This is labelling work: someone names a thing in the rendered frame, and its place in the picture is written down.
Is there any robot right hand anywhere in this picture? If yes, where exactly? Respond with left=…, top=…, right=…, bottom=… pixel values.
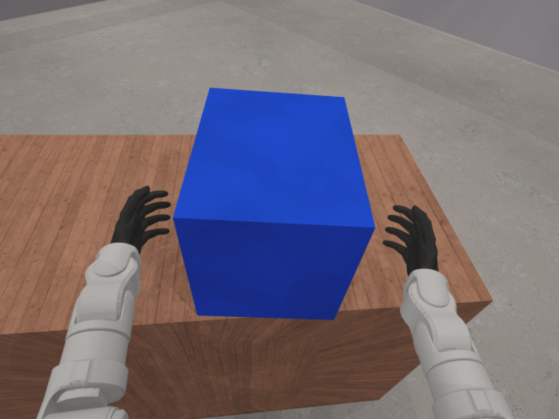
left=383, top=205, right=438, bottom=277

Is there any right robot forearm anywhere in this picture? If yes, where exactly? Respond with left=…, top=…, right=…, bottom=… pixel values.
left=400, top=269, right=514, bottom=419

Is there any robot left hand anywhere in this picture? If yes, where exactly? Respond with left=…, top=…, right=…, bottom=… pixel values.
left=110, top=186, right=170, bottom=255

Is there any carton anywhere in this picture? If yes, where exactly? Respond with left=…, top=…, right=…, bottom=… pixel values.
left=173, top=88, right=376, bottom=320

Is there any pedestal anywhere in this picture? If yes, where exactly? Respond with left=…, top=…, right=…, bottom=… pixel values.
left=0, top=134, right=493, bottom=419

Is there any left robot forearm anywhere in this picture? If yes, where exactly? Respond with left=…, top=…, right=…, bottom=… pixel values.
left=37, top=243, right=141, bottom=419

